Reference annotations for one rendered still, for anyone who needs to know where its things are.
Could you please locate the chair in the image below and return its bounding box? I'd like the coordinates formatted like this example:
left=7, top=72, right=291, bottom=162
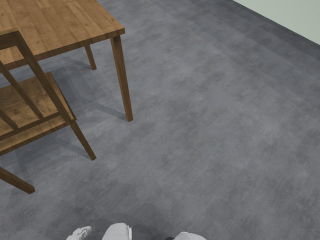
left=0, top=27, right=96, bottom=194

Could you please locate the robot left hand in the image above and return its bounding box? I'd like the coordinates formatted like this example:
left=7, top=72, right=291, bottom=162
left=66, top=226, right=92, bottom=240

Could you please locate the table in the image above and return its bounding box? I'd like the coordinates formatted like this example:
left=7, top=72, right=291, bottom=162
left=0, top=0, right=134, bottom=122

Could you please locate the robot left thigh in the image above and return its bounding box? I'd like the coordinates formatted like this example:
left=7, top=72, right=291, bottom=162
left=102, top=223, right=132, bottom=240

